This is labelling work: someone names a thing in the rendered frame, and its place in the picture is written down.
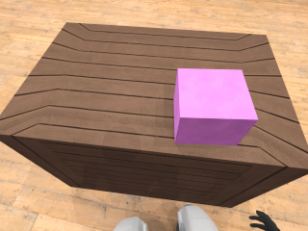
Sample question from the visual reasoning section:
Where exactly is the robot right thigh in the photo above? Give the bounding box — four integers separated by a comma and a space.
177, 205, 218, 231

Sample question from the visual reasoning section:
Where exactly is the carton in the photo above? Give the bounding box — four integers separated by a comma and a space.
173, 68, 258, 145

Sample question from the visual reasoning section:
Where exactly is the robot thigh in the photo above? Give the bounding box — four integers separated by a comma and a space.
113, 217, 148, 231
177, 205, 218, 231

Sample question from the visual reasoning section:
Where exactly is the right robot hand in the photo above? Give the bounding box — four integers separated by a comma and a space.
248, 210, 280, 231

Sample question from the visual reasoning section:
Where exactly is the robot left thigh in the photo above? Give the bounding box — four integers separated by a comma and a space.
113, 217, 148, 231

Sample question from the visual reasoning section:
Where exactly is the pedestal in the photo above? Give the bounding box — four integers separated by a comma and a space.
0, 22, 308, 208

